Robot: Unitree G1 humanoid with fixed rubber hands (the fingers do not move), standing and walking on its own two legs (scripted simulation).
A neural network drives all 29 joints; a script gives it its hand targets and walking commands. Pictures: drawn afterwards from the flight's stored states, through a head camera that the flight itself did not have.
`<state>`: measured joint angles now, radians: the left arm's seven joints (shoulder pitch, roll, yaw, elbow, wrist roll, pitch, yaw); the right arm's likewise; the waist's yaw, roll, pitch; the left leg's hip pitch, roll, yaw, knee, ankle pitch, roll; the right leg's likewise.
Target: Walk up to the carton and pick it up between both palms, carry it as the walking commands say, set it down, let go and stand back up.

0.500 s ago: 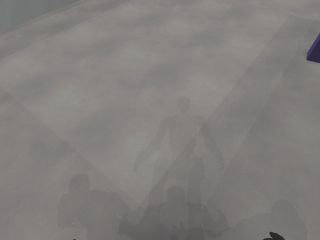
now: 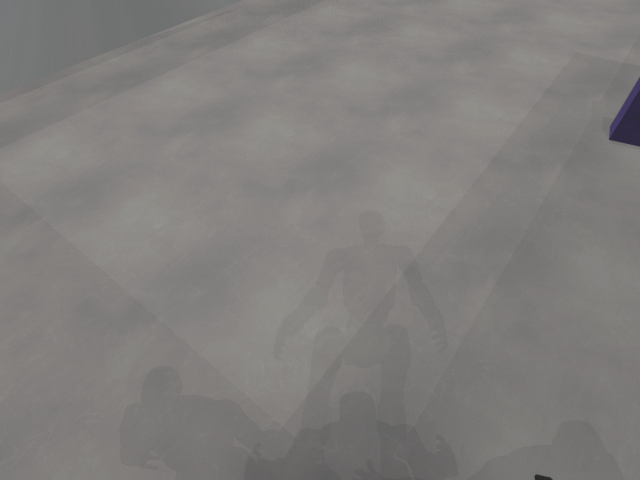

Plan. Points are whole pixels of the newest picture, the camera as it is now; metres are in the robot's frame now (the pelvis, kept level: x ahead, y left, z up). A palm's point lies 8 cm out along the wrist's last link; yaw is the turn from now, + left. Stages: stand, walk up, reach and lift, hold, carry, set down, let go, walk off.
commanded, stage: stand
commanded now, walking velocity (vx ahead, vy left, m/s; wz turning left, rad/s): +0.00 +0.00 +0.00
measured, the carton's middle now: out of the picture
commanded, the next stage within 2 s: walk up in 1.34 s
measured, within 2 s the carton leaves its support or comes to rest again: neither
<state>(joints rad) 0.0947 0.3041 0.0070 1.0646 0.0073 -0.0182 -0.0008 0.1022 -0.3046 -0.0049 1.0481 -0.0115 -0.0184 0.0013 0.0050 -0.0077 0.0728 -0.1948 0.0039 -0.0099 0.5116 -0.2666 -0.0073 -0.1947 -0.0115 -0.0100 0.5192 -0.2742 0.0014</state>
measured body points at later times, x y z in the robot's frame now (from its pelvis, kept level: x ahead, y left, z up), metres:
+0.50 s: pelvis +0.00 +0.00 +0.01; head +0.01 +0.00 +0.46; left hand +0.09 +0.28 -0.13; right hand +0.09 -0.29 -0.12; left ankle +0.01 +0.13 -0.74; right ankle +0.01 -0.12 -0.74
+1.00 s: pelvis +0.01 -0.01 +0.01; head +0.01 -0.01 +0.46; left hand +0.09 +0.28 -0.13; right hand +0.09 -0.29 -0.12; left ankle +0.01 +0.13 -0.74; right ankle +0.01 -0.12 -0.74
